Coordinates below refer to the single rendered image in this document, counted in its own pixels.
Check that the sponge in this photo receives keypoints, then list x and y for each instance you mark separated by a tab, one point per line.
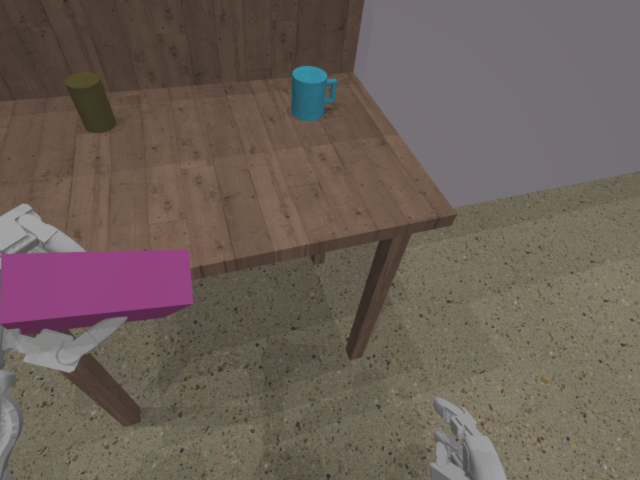
66	290

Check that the table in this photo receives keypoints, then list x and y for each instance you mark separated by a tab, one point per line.
206	154

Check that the right robot hand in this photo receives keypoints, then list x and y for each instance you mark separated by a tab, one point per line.
474	459

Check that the robot left forearm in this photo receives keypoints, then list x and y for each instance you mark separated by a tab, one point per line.
11	421

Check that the left robot hand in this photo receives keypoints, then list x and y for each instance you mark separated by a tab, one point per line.
22	231

